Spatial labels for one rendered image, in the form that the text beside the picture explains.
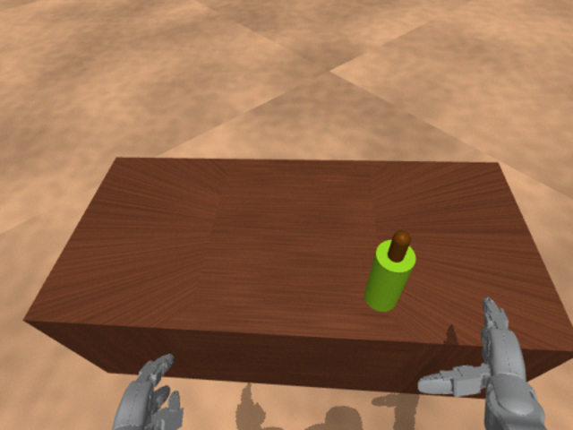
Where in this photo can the left robot hand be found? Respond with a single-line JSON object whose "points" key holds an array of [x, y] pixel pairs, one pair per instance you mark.
{"points": [[140, 404]]}

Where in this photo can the right robot hand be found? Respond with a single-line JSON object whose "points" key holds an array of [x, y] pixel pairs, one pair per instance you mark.
{"points": [[501, 355]]}

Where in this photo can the bottle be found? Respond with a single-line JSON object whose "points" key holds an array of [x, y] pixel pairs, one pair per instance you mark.
{"points": [[392, 265]]}

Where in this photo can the right robot arm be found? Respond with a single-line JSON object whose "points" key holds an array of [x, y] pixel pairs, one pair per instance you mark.
{"points": [[511, 404]]}

